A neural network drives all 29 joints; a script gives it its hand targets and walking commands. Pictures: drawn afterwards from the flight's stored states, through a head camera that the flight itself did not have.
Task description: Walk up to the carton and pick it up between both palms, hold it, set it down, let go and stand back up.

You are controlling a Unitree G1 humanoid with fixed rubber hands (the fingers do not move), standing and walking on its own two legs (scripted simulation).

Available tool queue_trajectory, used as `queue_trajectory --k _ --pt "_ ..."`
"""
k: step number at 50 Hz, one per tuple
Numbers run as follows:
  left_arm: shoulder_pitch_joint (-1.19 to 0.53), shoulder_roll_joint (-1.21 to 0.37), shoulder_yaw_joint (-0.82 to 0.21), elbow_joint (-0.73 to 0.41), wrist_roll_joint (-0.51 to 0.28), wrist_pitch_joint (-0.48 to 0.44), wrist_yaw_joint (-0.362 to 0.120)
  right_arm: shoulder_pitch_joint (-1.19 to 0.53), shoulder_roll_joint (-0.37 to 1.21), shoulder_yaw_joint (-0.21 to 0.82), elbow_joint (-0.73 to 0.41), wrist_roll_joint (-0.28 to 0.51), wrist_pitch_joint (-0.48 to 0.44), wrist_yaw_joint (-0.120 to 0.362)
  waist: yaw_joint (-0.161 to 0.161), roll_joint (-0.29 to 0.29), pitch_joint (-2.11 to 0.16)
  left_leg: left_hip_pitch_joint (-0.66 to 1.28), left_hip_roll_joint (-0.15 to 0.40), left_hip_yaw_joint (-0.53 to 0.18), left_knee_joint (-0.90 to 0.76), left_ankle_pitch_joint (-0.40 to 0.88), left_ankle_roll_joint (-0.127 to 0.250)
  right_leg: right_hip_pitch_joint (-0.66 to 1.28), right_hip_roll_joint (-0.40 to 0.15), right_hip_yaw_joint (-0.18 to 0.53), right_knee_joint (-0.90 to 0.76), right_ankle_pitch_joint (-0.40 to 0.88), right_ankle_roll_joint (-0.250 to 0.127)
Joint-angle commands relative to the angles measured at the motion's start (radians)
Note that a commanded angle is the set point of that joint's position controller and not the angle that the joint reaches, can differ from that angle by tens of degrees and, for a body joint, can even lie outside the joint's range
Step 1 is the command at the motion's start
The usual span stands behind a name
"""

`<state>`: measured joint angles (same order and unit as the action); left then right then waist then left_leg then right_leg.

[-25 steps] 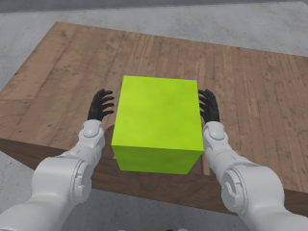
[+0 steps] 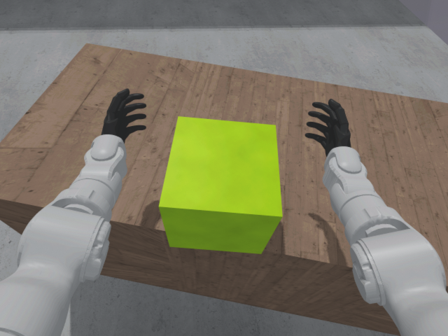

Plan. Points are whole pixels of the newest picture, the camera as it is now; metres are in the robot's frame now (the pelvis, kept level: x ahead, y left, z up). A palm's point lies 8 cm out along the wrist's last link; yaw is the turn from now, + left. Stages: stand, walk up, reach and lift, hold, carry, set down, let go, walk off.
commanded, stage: set down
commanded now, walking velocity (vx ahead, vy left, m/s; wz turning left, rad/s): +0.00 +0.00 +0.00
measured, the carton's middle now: (221, 187) +0.41 +0.02 -0.02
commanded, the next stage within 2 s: none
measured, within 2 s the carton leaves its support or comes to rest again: neither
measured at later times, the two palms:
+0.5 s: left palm (100, 151) +0.40 +0.23 +0.09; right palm (334, 165) +0.40 -0.17 +0.09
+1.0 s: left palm (96, 214) +0.32 +0.23 +0.02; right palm (329, 231) +0.31 -0.17 +0.02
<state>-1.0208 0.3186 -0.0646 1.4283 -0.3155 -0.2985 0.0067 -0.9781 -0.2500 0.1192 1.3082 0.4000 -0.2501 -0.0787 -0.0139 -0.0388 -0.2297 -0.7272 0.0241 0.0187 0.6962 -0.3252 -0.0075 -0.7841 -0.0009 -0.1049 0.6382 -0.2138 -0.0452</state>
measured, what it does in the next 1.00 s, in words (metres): stands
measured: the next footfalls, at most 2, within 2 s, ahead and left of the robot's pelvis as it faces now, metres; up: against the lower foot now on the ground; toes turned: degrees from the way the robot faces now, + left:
none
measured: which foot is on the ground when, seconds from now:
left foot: down 0.00-1.00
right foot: down 0.00-1.00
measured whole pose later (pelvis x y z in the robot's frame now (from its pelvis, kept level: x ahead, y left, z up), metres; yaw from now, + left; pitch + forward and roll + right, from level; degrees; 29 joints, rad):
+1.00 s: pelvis +0.03 +0.01 +0.03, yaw +0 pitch +3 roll -1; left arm -0.24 0.23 0.00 0.86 -0.18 -0.36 -0.01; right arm -0.20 -0.13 0.06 0.79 0.25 -0.34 -0.07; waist 0.01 -0.01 -0.04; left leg -0.22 0.02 0.03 0.45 -0.29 0.00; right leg -0.27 0.01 -0.09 0.39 -0.18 -0.03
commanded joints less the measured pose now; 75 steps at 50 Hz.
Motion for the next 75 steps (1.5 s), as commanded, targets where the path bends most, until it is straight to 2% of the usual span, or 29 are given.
queue_trajectory --k 1,4,12,13,15,17,18,19,20,24,26,30,32,33,34,36,37,39,41,46,49,56,58,59,61,66,69,71,75 --pt "-0.421 0.144 0.003 -0.186 0.008 0.017 -0.011 -0.392 -0.122 0.002 -0.165 0.031 0.027 0.000 0.024 0.044 -0.517 0.105 -0.050 0.019 -0.126 0.347 -0.008 0.605 0.005 0.110 -0.038 0.341 0.078" --pt "-0.362 0.127 -0.016 -0.214 -0.002 0.073 -0.027 -0.351 -0.131 0.021 -0.227 0.033 0.065 0.002 -0.002 0.021 -0.515 0.168 -0.047 0.014 -0.154 0.349 -0.017 0.639 0.000 0.106 -0.078 0.316 0.070" --pt "-0.277 0.102 0.041 -0.335 0.064 0.167 -0.022 -0.257 -0.135 -0.026 -0.320 -0.001 0.125 -0.011 0.039 0.074 -0.291 0.308 -0.037 0.017 -0.265 0.390 -0.037 0.657 0.022 0.098 -0.205 0.211 0.047" --pt "-0.218 0.092 0.031 -0.395 0.073 0.155 -0.017 -0.200 -0.115 -0.033 -0.311 -0.001 0.123 -0.006 0.035 0.120 -0.268 0.323 -0.025 0.019 -0.262 0.381 -0.045 0.649 0.018 0.099 -0.217 0.196 0.037" --pt "-0.349 0.117 0.019 -0.407 0.046 0.155 0.004 -0.317 -0.170 -0.090 -0.363 -0.041 0.132 0.003 -0.004 0.078 -0.374 0.352 -0.017 0.000 -0.264 0.383 -0.048 0.621 0.031 0.064 -0.210 0.176 0.041" --pt "-0.050 0.089 0.042 -0.405 0.096 0.157 0.001 -0.059 -0.139 -0.017 -0.356 -0.036 0.105 -0.002 0.026 0.035 -0.350 0.440 -0.016 0.003 -0.254 0.518 -0.050 0.733 0.028 0.086 -0.210 0.336 0.042" --pt "-0.139 0.099 0.064 -0.413 0.093 0.163 -0.006 -0.158 -0.123 -0.074 -0.345 -0.048 0.110 -0.008 0.030 0.058 -0.331 0.392 -0.033 0.015 -0.250 0.511 -0.052 0.727 0.031 0.092 -0.223 0.326 0.044" --pt "0.004 0.081 0.070 -0.371 0.115 0.163 -0.015 -0.006 -0.099 -0.023 -0.328 -0.032 0.110 -0.010 0.033 0.034 -0.235 0.395 -0.015 0.012 -0.279 0.497 -0.043 0.756 0.024 0.100 -0.233 0.307 0.048" --pt "-0.081 0.112 0.095 -0.389 0.112 0.160 -0.022 -0.131 -0.117 -0.065 -0.370 -0.064 0.105 -0.019 0.026 0.043 -0.233 0.364 -0.034 0.021 -0.263 0.412 -0.035 0.714 0.017 0.105 -0.238 0.259 0.049" --pt "-0.050 0.100 0.073 -0.536 0.107 0.113 -0.004 0.002 -0.079 -0.096 -0.448 -0.085 0.090 -0.007 0.024 0.100 -0.307 0.393 -0.018 0.003 -0.286 0.340 -0.041 0.720 0.014 0.104 -0.235 0.163 0.026" --pt "0.016 0.056 0.059 -0.605 0.118 0.098 0.001 0.068 -0.068 -0.113 -0.476 -0.100 0.060 -0.004 -0.001 0.126 -0.324 0.464 -0.022 -0.013 -0.281 0.490 -0.056 0.730 0.028 0.095 -0.232 0.283 0.018" --pt "0.205 0.059 0.121 -0.548 0.149 0.077 -0.021 0.178 -0.015 -0.053 -0.544 -0.109 0.035 -0.015 0.038 0.044 -0.196 0.392 -0.028 0.018 -0.283 0.420 -0.027 0.807 0.014 0.121 -0.243 0.252 0.039" --pt "0.065 0.095 0.095 -0.585 0.118 0.055 -0.005 0.076 -0.060 -0.124 -0.585 -0.118 0.029 -0.016 0.018 0.111 -0.250 0.330 -0.033 0.012 -0.271 0.360 -0.046 0.764 0.014 0.124 -0.215 0.202 0.025" --pt "0.175 0.074 0.095 -0.677 0.110 0.037 0.001 0.209 -0.012 -0.076 -0.641 -0.098 0.013 -0.009 0.044 0.082 -0.309 0.406 -0.021 -0.015 -0.273 0.425 -0.049 0.801 0.027 0.120 -0.199 0.270 0.030" --pt "0.208 0.030 0.095 -0.680 0.146 0.020 0.003 0.256 0.003 -0.083 -0.615 -0.102 -0.008 -0.005 0.018 0.131 -0.294 0.432 -0.020 -0.003 -0.272 0.504 -0.057 0.783 0.025 0.124 -0.209 0.323 0.014" --pt "0.397 0.018 0.122 -0.658 0.190 0.035 -0.016 0.392 -0.013 -0.075 -0.629 -0.100 -0.038 -0.011 0.026 0.081 -0.223 0.491 -0.014 -0.017 -0.270 0.669 -0.059 0.809 0.025 0.106 -0.240 0.407 0.027" --pt "0.249 0.045 0.125 -0.708 0.161 0.033 -0.017 0.276 -0.022 -0.108 -0.629 -0.110 -0.033 -0.014 0.027 0.130 -0.210 0.481 -0.015 -0.035 -0.272 0.583 -0.067 0.760 0.025 0.122 -0.229 0.297 0.022" --pt "0.433 0.042 0.125 -0.670 0.162 0.042 -0.027 0.420 -0.008 -0.075 -0.628 -0.123 -0.028 -0.012 0.020 0.040 -0.068 0.430 -0.027 -0.005 -0.289 0.456 -0.039 0.792 0.013 0.122 -0.251 0.249 0.022" --pt "0.290 0.066 0.116 -0.690 0.132 0.021 -0.018 0.320 -0.026 -0.122 -0.672 -0.142 -0.024 -0.011 0.017 0.037 -0.114 0.384 -0.037 0.007 -0.298 0.350 -0.030 0.769 0.012 0.123 -0.238 0.174 0.023" --pt "0.527 0.006 0.073 -0.662 0.117 -0.078 -0.019 0.544 0.039 -0.072 -0.630 -0.148 -0.086 0.009 0.026 0.094 -0.096 0.388 -0.028 -0.025 -0.300 0.370 -0.032 0.845 0.004 0.139 -0.222 0.240 0.002" --pt "0.653 0.000 0.084 -0.713 0.137 -0.123 -0.017 0.649 0.061 -0.060 -0.660 -0.152 -0.158 0.002 0.034 0.059 -0.055 0.424 -0.035 -0.013 -0.286 0.436 -0.038 0.852 0.011 0.142 -0.233 0.290 0.010" --pt "0.719 0.000 0.071 -0.702 0.139 -0.175 0.000 0.717 0.064 -0.090 -0.653 -0.182 -0.246 0.024 0.031 0.064 0.011 0.381 -0.019 -0.011 -0.292 0.330 -0.032 0.817 0.014 0.136 -0.227 0.189 -0.011" --pt "0.557 0.049 0.055 -0.736 0.097 -0.199 0.009 0.612 0.036 -0.111 -0.643 -0.189 -0.260 0.039 0.002 0.060 0.000 0.339 -0.040 -0.030 -0.268 0.242 -0.036 0.764 0.012 0.134 -0.208 0.101 -0.003" --pt "0.694 0.013 0.049 -0.706 0.097 -0.208 0.011 0.701 0.060 -0.086 -0.582 -0.173 -0.261 0.042 0.044 0.069 0.059 0.367 -0.023 -0.033 -0.291 0.193 -0.017 0.759 0.006 0.141 -0.212 0.068 -0.010" --pt "0.541 0.044 0.034 -0.711 0.090 -0.219 0.025 0.568 0.023 -0.120 -0.600 -0.192 -0.253 0.049 0.027 0.096 -0.004 0.304 -0.023 -0.027 -0.291 0.144 -0.025 0.741 0.008 0.140 -0.198 0.021 -0.018" --pt "0.799 -0.008 0.044 -0.725 0.145 -0.208 0.007 0.775 0.076 -0.082 -0.531 -0.182 -0.312 0.050 0.015 0.100 -0.009 0.440 -0.032 -0.049 -0.267 0.409 -0.050 0.778 0.028 0.115 -0.192 0.231 0.000" --pt "0.964 0.009 0.077 -0.792 0.166 -0.160 -0.006 0.885 0.106 -0.041 -0.602 -0.161 -0.311 0.040 0.042 0.046 0.027 0.479 -0.032 -0.045 -0.266 0.418 -0.030 0.821 0.017 0.124 -0.202 0.280 0.011" --pt "0.900 0.021 0.091 -0.914 0.191 -0.142 0.007 0.828 0.057 -0.093 -0.632 -0.192 -0.311 0.040 0.051 0.118 0.035 0.497 -0.033 -0.036 -0.271 0.411 -0.038 0.816 0.027 0.113 -0.212 0.239 0.001" --pt "0.986 0.011 0.092 -0.999 0.202 -0.085 -0.001 0.919 0.081 -0.100 -0.706 -0.219 -0.287 0.035 0.038 0.039 0.071 0.521 -0.030 -0.008 -0.292 0.446 -0.029 0.843 0.023 0.119 -0.245 0.280 0.004"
